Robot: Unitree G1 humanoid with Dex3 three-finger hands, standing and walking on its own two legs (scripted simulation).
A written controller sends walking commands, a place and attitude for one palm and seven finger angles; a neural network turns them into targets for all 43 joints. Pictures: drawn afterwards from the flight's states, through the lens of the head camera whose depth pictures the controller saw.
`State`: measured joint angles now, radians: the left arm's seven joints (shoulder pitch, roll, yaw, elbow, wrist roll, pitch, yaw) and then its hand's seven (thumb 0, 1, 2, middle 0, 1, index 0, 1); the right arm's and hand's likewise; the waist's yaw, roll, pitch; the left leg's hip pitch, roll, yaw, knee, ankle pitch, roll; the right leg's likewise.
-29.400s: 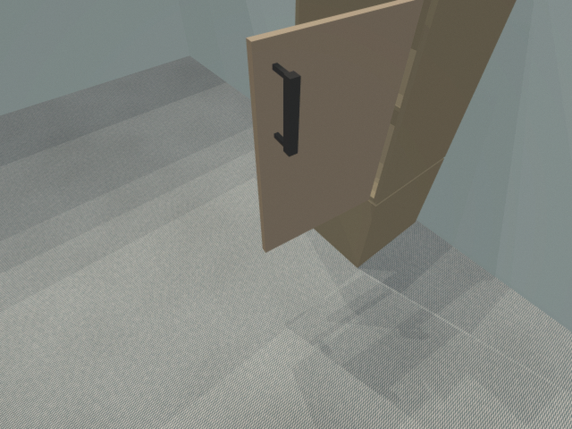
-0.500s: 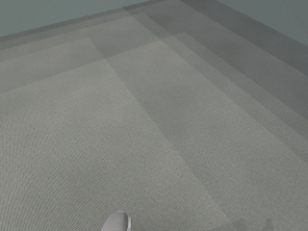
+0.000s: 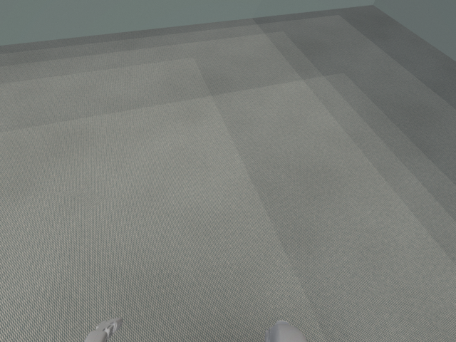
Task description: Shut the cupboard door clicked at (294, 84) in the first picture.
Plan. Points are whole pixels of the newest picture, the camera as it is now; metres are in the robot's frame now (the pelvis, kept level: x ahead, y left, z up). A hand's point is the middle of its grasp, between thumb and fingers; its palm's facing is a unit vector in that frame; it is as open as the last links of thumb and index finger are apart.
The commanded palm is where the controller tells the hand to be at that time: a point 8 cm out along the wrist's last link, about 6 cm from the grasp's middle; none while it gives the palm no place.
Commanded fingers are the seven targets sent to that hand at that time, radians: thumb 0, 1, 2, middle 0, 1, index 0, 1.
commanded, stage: turn to face it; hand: left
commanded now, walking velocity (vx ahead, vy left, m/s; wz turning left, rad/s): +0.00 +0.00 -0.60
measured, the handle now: out of the picture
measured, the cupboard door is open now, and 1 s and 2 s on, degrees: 51 51 51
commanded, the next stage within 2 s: none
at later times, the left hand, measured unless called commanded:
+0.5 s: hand (148, 306) +0.21 +0.18 -0.19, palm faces -0.19 -0.96 -0.19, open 7.4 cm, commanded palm none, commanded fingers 0.00 0.90 0.90 -0.20 -0.30 -0.20 -0.30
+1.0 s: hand (197, 243) +0.34 +0.09 -0.16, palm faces -0.53 -0.80 -0.26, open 7.4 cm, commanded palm none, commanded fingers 0.00 0.90 0.90 -0.20 -0.30 -0.20 -0.30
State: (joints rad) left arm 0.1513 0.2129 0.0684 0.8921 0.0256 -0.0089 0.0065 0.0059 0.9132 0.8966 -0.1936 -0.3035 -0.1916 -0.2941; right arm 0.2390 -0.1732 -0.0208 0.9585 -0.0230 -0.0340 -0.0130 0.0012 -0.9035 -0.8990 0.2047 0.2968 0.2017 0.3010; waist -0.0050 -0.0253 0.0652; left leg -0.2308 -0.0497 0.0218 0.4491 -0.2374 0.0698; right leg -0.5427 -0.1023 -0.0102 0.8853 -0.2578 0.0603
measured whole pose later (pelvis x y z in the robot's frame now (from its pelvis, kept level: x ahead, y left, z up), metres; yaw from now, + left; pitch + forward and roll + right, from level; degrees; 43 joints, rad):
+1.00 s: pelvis +0.14 -0.03 +0.00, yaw -35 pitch +0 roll +0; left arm 0.18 0.22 0.06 0.87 0.02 0.03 0.00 0.00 0.91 0.90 -0.20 -0.30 -0.20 -0.29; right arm 0.20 -0.25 -0.06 0.91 -0.01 0.06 -0.01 0.00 -0.91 -0.90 0.20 0.30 0.20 0.30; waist -0.01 0.01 0.08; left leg -0.48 0.08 0.04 1.09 -0.45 -0.08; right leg -0.25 0.02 0.01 0.51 -0.26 -0.02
